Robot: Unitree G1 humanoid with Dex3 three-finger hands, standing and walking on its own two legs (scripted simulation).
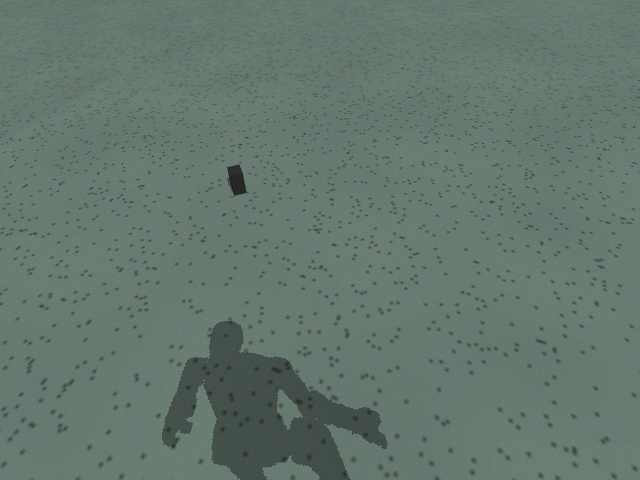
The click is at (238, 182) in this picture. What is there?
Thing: carton on end
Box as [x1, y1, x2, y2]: [227, 165, 246, 195]
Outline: 239,165 227,167 234,195 246,192
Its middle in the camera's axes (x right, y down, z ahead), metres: -0.40 -0.28 +1.92
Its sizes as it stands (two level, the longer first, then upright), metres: 0.078 0.062 0.121
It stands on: the floor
